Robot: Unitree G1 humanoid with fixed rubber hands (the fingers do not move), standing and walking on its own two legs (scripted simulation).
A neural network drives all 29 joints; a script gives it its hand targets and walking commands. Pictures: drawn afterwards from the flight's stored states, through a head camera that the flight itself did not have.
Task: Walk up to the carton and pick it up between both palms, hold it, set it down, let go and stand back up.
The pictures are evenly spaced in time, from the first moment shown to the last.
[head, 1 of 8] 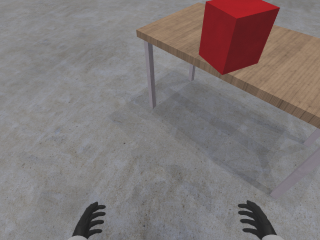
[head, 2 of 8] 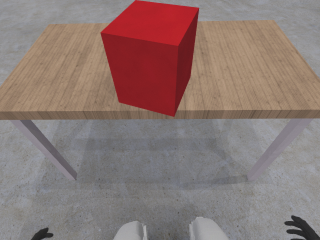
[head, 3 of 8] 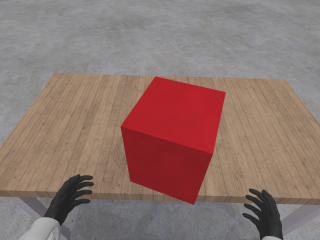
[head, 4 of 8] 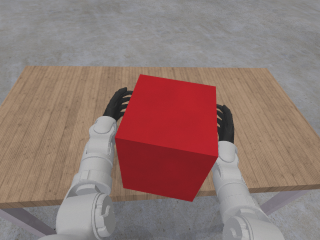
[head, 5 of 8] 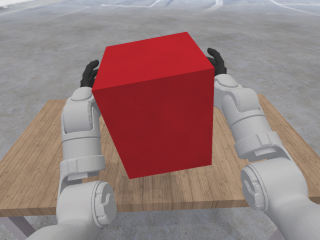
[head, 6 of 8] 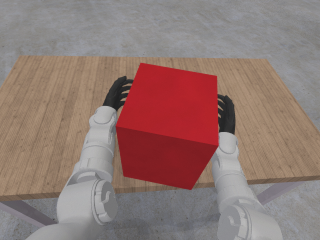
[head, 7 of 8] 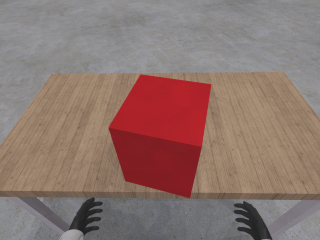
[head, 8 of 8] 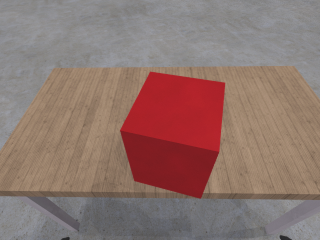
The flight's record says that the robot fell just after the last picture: no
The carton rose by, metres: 0.20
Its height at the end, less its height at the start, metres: +0.00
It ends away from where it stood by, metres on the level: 0.01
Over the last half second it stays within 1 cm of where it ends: yes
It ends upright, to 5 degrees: yes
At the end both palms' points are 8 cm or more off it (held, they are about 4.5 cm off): yes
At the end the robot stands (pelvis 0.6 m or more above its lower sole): yes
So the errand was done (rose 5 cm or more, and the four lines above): yes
